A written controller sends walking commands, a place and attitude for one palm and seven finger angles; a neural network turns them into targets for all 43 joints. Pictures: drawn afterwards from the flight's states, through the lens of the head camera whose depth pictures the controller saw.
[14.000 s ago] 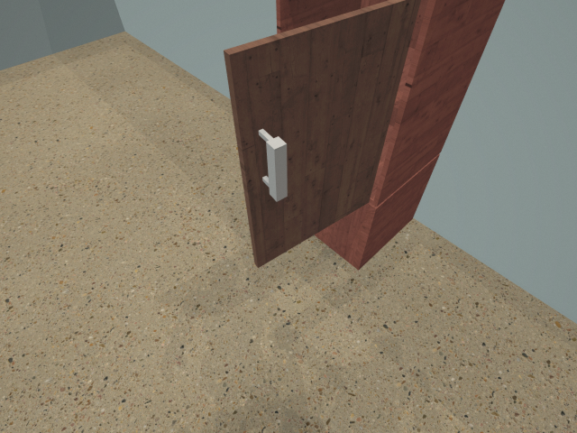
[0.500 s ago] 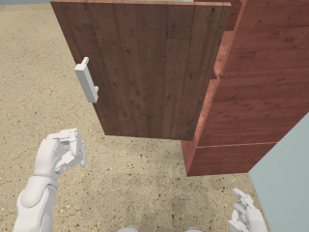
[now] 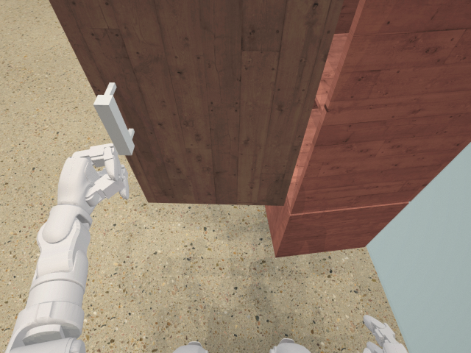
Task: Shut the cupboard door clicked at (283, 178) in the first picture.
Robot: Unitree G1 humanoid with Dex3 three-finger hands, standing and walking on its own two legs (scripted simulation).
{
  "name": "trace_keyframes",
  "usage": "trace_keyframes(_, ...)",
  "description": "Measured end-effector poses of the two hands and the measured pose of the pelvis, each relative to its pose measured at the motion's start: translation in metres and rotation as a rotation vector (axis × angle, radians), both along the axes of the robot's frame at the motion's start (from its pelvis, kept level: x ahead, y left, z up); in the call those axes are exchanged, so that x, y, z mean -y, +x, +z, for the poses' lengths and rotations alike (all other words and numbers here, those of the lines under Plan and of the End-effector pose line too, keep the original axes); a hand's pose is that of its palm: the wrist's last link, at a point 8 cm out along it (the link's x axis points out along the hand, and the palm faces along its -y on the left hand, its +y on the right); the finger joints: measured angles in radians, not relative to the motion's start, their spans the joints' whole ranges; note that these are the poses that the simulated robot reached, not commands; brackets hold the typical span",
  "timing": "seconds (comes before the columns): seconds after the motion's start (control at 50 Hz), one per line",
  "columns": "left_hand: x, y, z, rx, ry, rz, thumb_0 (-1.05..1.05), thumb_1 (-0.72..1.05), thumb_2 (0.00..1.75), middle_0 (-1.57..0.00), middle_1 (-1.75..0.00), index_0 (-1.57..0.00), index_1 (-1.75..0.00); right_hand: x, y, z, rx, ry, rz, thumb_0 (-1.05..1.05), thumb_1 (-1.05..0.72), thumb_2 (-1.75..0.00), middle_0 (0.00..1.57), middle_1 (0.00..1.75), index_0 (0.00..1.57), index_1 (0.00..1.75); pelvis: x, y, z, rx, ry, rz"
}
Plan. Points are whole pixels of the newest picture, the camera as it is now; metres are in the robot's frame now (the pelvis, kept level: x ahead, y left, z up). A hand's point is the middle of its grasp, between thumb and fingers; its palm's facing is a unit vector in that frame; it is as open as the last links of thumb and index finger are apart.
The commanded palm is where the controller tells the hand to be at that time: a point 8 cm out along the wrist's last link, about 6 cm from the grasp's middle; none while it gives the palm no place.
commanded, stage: bring the fist close to the handle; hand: left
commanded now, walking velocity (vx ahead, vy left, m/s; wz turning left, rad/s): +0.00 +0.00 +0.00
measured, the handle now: (119, 119) +0.52 +0.25 +0.07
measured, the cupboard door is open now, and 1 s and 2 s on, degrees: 82 81 63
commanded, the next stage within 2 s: push the door shut along its arc in 0.66 s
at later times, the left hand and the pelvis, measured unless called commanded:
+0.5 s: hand (130, 153) +0.43 +0.21 +0.08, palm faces +0.01 -1.00 +0.00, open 3.1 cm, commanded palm +0.40 +0.26 +0.08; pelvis +0.00 +0.00 +0.00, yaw -1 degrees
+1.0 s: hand (125, 147) +0.44 +0.22 +0.08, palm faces -0.04 -1.00 +0.00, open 3.2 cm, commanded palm +0.43 +0.27 +0.08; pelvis +0.00 +0.01 -0.01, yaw -1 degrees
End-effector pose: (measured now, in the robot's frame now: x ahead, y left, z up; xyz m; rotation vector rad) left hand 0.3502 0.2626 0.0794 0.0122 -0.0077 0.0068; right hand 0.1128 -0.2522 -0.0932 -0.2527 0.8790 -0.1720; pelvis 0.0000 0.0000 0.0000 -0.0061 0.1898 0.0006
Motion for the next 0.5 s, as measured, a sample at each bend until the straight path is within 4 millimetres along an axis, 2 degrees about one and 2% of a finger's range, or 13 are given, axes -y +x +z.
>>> trace_keyframes(0.32,-0.005,0.055,0.005,-0.007,0.000,0.014,0.02,0.90,0.90,-1.30,-1.50,-1.30,-1.50,0.006,-0.048,-0.013,-0.163,-0.003,-0.078,0.01,-0.91,-0.89,0.20,0.30,0.20,0.30,-0.002,-0.002,-0.003,-0.048,-0.003,-0.014)
trace_keyframes(0.4,-0.002,0.059,0.006,0.001,0.001,-0.003,0.02,0.90,0.90,-1.30,-1.50,-1.30,-1.50,0.008,-0.062,-0.015,-0.204,0.000,-0.101,0.01,-0.91,-0.89,0.20,0.30,0.20,0.30,-0.002,-0.002,-0.004,-0.058,-0.003,-0.020)
trace_keyframes(0.5,0.001,0.060,-0.004,-0.026,-0.014,0.001,0.02,0.90,0.90,-1.30,-1.50,-1.30,-1.50,0.010,-0.072,-0.015,-0.239,-0.002,-0.118,0.01,-0.91,-0.89,0.20,0.30,0.20,0.30,-0.002,-0.003,-0.004,-0.062,-0.002,-0.024)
